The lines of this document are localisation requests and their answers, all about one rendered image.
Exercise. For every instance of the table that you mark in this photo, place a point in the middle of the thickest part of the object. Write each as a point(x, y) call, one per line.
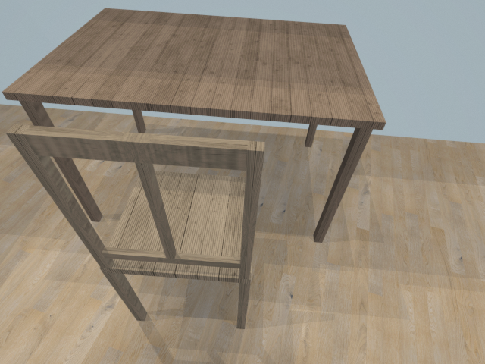
point(231, 67)

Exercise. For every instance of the chair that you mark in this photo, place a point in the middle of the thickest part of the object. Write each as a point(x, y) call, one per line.
point(174, 225)

